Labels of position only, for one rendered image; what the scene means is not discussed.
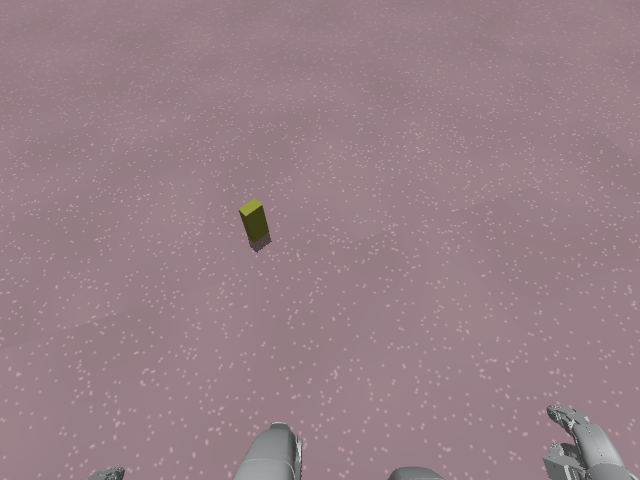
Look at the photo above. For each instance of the carton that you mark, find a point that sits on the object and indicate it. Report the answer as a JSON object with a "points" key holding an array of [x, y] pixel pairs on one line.
{"points": [[254, 220]]}

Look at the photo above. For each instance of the right robot hand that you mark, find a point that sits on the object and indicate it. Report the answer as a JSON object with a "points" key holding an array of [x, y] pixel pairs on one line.
{"points": [[593, 446]]}

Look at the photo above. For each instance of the right robot arm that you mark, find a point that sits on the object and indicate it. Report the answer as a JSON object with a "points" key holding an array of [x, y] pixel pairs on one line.
{"points": [[607, 471]]}

